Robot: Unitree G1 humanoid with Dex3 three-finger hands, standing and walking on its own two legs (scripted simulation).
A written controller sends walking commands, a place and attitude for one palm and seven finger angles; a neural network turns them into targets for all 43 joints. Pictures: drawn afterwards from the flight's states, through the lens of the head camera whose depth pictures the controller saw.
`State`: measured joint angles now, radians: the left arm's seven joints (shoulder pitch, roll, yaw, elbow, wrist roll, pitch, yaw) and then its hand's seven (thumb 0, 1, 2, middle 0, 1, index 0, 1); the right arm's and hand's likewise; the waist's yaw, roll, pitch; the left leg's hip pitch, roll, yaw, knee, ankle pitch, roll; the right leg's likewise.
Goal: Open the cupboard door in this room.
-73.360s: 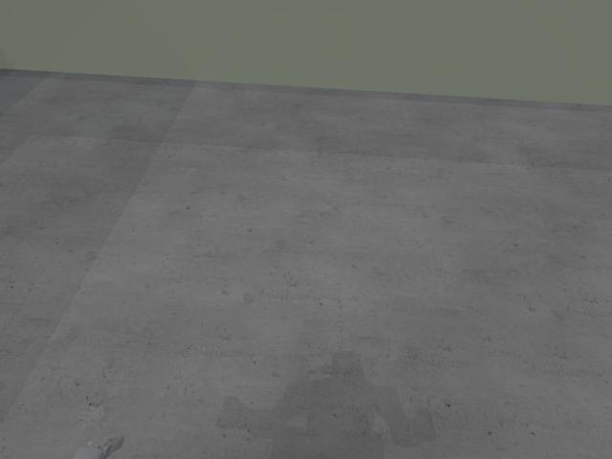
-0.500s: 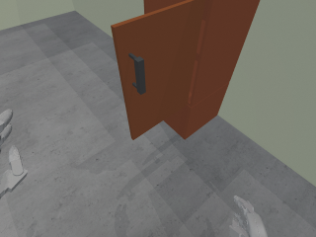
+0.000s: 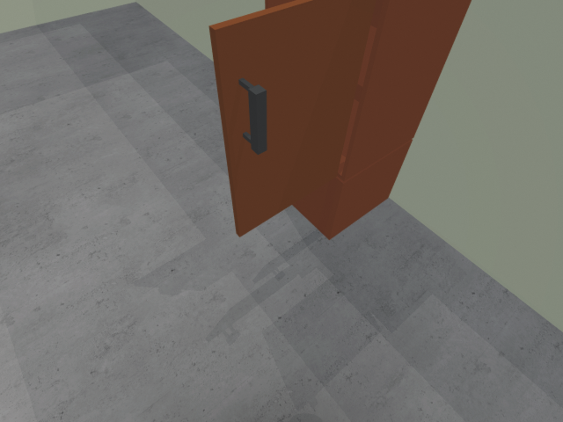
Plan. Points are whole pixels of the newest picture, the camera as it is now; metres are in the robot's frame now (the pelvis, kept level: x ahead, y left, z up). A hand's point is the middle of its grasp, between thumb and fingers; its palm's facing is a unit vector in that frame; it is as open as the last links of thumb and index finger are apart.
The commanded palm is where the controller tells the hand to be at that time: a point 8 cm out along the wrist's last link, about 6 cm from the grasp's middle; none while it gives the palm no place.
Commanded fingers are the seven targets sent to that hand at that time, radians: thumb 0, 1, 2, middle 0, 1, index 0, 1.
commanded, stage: let the arm hang, fingers relaxed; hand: left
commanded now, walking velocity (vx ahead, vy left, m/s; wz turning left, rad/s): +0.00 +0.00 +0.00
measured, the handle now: (251, 116) +0.65 +0.09 +0.06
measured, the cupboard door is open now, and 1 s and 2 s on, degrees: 90 90 90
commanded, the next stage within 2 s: look to check the result in 0.78 s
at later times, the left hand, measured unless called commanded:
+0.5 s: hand out of the picture +0.03 +0.20 -0.15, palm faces +0.00 -0.96 -0.29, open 7.4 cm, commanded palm none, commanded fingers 0.00 0.90 0.90 -0.20 -0.30 -0.20 -0.30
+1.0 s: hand out of the picture +0.06 +0.18 -0.15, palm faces +0.01 -0.96 -0.26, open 7.4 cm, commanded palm none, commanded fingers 0.00 0.90 0.90 -0.20 -0.30 -0.20 -0.30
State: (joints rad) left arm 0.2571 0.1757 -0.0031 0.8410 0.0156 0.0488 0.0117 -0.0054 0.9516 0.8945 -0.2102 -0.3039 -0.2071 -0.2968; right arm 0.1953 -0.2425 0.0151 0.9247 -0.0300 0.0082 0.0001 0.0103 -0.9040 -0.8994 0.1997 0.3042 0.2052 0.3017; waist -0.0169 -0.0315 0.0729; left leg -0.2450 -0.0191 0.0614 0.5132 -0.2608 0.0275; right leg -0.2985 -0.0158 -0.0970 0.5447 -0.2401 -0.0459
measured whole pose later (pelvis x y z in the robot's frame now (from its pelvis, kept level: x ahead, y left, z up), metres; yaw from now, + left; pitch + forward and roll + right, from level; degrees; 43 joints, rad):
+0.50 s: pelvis +0.01 -0.01 +0.01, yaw +0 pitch -2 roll +1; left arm 0.20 0.22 0.01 1.14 0.01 0.00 0.02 0.00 0.91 0.90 -0.20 -0.30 -0.20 -0.30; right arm 0.26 -0.20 0.01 1.14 -0.03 0.01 -0.02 0.01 -0.90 -0.90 0.20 0.30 0.20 0.30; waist -0.01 0.04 0.05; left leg -0.15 0.00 0.06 0.38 -0.20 0.01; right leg -0.20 0.02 -0.10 0.39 -0.17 -0.06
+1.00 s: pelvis +0.03 -0.02 +0.01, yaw +0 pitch -1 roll +0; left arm 0.18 0.21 0.01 1.15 0.01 -0.02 0.02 0.00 0.91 0.90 -0.21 -0.30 -0.20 -0.30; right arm 0.21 -0.22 0.00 1.14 -0.02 0.00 -0.03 0.01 -0.90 -0.90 0.20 0.30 0.20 0.30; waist -0.01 0.03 0.05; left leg -0.11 0.02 0.05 0.34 -0.21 -0.01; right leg -0.15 0.04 -0.11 0.34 -0.18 -0.07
